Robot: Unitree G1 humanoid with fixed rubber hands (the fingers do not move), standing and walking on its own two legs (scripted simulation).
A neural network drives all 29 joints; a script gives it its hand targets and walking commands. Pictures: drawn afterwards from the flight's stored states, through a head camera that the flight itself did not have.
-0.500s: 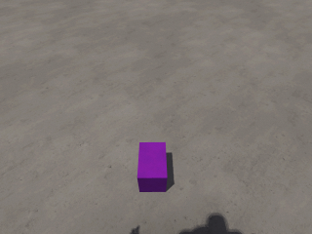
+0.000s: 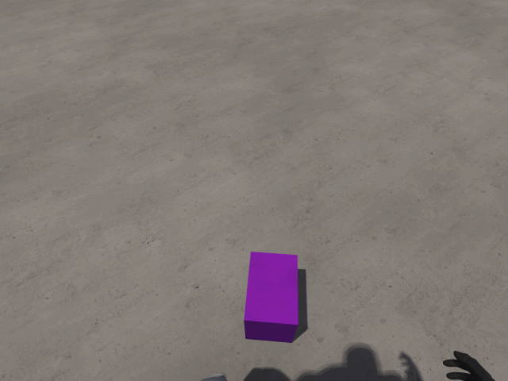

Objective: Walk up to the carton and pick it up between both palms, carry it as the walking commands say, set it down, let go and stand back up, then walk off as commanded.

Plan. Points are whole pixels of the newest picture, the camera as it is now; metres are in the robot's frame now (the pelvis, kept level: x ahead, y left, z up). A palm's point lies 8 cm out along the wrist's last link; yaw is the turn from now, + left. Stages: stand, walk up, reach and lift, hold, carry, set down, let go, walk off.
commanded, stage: walk up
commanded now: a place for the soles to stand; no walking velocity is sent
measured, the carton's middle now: (271, 297) +0.51 -0.01 -0.64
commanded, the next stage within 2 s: none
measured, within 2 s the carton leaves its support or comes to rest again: neither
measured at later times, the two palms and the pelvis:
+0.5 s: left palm out of the picture +0.12 +0.33 -0.08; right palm out of the picture +0.12 -0.32 -0.07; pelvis +0.00 +0.01 +0.02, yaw -4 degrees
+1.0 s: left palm out of the picture +0.14 +0.31 -0.08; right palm out of the picture +0.08 -0.33 -0.07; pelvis +0.02 +0.00 +0.03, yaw -4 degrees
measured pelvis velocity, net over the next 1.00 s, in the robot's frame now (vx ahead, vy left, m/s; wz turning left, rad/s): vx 0.02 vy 0.00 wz -0.07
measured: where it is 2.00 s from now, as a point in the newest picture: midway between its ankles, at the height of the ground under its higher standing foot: outside the picture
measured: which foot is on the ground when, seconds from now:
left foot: down 0.00-1.00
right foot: down 0.00-1.00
